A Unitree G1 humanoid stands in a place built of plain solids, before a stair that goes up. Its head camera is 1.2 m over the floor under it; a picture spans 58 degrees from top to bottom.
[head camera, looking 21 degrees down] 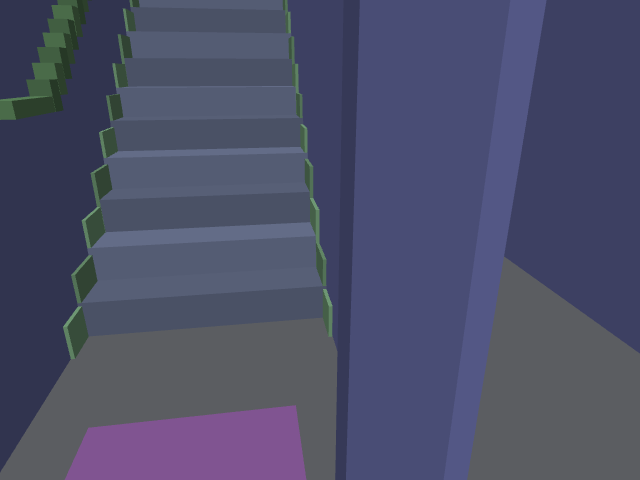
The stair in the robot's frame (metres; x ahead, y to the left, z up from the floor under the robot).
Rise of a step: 0.19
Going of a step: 0.24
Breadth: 1.20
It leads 9 degrees to the left of straight ahead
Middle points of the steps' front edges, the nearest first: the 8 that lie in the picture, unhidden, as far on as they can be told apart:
1.90 0.56 0.19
2.13 0.59 0.37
2.37 0.63 0.56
2.61 0.67 0.74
2.84 0.70 0.93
3.08 0.74 1.12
3.32 0.78 1.30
3.56 0.81 1.49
